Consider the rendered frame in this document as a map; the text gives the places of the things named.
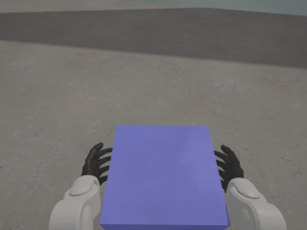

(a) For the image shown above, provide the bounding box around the carton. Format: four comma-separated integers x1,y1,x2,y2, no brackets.
99,125,231,230

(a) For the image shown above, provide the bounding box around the robot left hand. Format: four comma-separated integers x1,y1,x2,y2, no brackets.
81,142,113,186

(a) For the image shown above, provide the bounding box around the robot left forearm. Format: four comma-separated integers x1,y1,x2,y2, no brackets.
47,174,102,230

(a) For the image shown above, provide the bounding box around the robot right forearm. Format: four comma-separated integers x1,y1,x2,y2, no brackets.
225,177,287,230

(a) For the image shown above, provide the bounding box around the robot right hand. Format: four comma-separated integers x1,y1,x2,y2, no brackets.
214,145,244,193

